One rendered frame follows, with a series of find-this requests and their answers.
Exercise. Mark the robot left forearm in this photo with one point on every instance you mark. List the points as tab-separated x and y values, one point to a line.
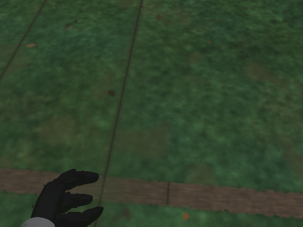
38	222

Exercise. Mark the robot left hand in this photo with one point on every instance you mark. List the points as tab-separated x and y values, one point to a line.
53	201

